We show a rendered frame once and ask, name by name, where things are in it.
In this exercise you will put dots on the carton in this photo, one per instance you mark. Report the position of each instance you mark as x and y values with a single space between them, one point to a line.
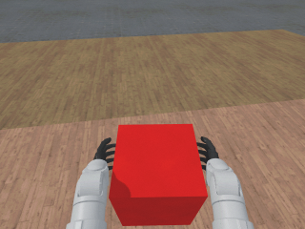
157 176

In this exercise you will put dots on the right robot hand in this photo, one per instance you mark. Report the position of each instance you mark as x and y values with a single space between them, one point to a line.
210 152

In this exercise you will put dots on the robot left forearm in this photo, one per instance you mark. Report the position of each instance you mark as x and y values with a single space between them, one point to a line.
90 197

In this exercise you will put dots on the robot right forearm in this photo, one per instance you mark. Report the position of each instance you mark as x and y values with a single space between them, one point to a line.
229 207

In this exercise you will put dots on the left robot hand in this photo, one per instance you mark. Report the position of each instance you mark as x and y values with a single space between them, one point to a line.
101 151

